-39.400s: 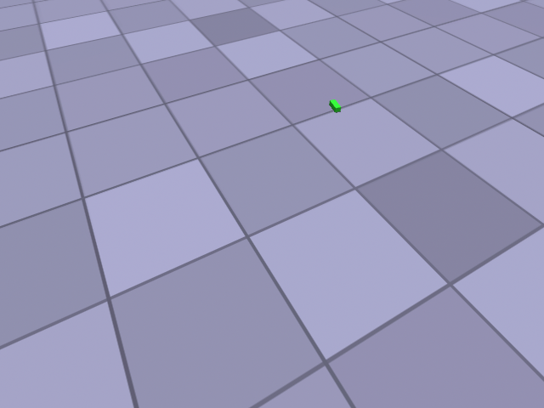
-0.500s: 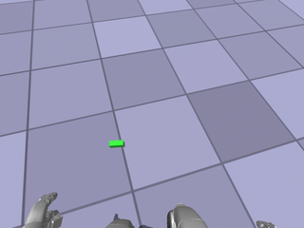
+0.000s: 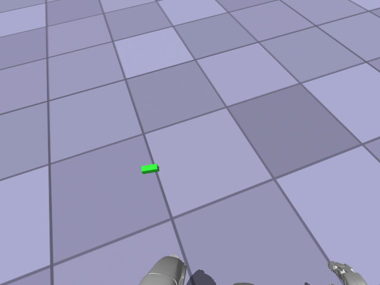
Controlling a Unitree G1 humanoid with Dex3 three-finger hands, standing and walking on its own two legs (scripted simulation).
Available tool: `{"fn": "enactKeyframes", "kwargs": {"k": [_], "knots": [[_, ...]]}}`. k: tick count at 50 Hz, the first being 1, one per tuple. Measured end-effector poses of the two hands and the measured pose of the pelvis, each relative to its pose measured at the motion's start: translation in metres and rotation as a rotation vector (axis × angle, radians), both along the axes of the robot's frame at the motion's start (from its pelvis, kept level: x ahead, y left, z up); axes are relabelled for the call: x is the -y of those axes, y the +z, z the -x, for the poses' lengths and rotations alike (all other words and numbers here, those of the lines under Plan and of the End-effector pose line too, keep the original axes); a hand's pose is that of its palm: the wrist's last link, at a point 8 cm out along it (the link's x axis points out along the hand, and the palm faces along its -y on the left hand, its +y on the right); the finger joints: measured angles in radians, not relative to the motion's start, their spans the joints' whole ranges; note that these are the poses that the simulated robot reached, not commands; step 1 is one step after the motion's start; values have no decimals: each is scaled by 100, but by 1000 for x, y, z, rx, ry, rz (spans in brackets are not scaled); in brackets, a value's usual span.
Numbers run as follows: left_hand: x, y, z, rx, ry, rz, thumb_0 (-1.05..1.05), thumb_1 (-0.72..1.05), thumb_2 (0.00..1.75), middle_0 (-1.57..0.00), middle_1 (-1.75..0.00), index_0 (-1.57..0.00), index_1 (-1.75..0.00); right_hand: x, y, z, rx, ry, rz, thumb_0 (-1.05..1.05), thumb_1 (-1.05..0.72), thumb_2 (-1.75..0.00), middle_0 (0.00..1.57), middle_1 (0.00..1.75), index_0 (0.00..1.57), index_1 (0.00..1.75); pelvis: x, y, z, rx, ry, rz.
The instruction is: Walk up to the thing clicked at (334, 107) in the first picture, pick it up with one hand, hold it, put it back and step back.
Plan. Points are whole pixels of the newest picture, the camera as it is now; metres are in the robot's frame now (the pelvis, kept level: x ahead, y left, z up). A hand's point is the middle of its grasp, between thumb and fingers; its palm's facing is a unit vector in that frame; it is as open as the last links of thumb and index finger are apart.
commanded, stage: step back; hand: left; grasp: from above
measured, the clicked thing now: (149, 168) +0.77 +0.34 -0.75
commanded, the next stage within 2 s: stand in 1.76 s
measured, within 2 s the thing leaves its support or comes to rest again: neither
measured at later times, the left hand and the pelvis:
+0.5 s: hand out of the picture -0.08 +0.25 -0.16, palm faces +0.04 -0.93 -0.36, open 7.4 cm; pelvis -0.17 -0.02 +0.00, yaw +2 degrees
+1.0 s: hand out of the picture -0.25 +0.26 -0.14, palm faces +0.14 -0.90 -0.41, open 7.4 cm; pelvis -0.29 -0.03 +0.00, yaw +6 degrees
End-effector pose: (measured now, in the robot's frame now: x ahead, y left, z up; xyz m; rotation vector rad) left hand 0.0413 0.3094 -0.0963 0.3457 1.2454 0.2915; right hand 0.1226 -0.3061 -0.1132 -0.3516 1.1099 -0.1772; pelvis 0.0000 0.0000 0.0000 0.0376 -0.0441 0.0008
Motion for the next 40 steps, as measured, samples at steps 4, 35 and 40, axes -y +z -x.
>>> {"fn": "enactKeyframes", "kwargs": {"k": [4, 35, 40], "knots": [[-3, 8, 3, 53, -11, -25, 1, 90, 90, -21, -30, -20, -30, 4, -2, 45, -60, 0, 13, 1, -90, -90, 21, 30, 20, 30, 0, 2, 22, -22, 31, 3], [42, -9, 256, -3, 13, 2, 1, 91, 90, -21, -30, -20, -30, 44, 2, 236, 20, 29, 15, 1, -90, -90, 21, 30, 20, 30, 45, -5, 247, 8, 6, 12], [36, 7, 283, 27, 40, -33, 1, 90, 90, -21, -30, -20, -30, 49, -4, 291, -62, 32, 8, 1, -90, -90, 21, 30, 20, 30, 45, 1, 268, -11, 50, 13]]}}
